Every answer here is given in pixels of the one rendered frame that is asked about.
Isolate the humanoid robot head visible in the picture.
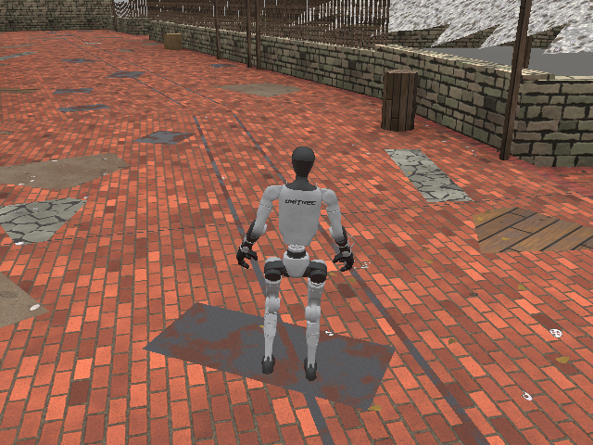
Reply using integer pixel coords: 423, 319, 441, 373
285, 146, 317, 191

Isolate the right robot forearm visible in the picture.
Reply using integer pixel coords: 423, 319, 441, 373
334, 225, 352, 257

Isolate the left robot hand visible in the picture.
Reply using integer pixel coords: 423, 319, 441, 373
236, 247, 258, 269

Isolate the right robot hand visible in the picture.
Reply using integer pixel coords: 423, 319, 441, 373
333, 252, 354, 272

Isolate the right robot foot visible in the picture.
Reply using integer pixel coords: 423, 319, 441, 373
304, 357, 317, 381

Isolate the right robot upper arm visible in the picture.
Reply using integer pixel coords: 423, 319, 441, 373
321, 188, 344, 239

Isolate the left robot upper arm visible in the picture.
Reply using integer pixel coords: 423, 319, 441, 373
252, 185, 282, 235

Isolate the left robot forearm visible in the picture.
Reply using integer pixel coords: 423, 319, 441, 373
240, 220, 260, 253

